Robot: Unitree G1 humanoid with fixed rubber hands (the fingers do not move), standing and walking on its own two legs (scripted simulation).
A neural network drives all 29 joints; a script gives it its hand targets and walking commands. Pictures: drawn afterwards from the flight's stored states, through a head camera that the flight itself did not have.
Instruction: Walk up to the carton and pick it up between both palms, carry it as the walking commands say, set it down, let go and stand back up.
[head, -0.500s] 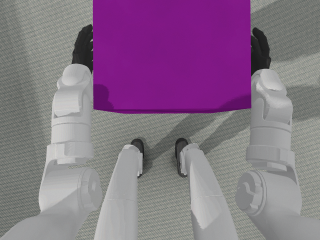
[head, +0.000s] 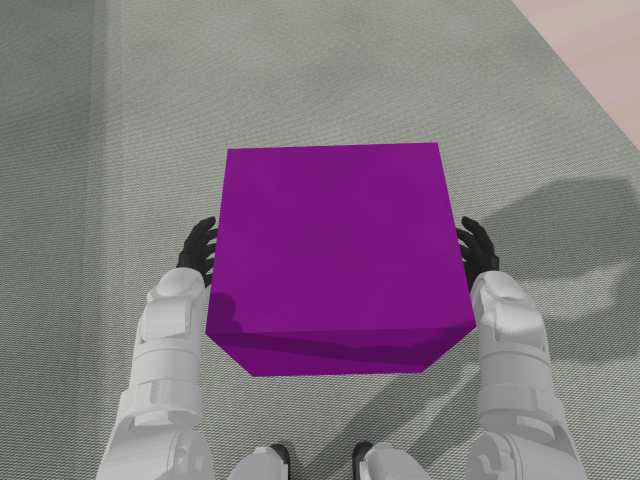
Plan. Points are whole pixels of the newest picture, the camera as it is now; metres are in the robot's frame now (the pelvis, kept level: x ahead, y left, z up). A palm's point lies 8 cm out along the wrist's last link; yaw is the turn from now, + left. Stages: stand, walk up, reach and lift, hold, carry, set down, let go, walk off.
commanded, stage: reach and lift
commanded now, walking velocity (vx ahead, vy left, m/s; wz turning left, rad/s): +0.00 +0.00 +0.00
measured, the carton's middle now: (334, 272) +0.39 -0.02 -0.07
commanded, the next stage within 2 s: hold in 1.62 s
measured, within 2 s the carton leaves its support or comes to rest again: neither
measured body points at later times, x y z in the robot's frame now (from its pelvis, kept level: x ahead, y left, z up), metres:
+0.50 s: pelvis +0.04 +0.00 +0.02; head +0.05 +0.00 +0.47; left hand +0.34 +0.17 +0.03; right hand +0.32 -0.20 +0.04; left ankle +0.04 +0.12 -0.72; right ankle +0.04 -0.13 -0.72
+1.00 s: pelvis +0.01 +0.00 +0.02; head +0.00 +0.00 +0.47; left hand +0.32 +0.17 +0.05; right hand +0.31 -0.20 +0.06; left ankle +0.04 +0.12 -0.72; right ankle +0.04 -0.13 -0.72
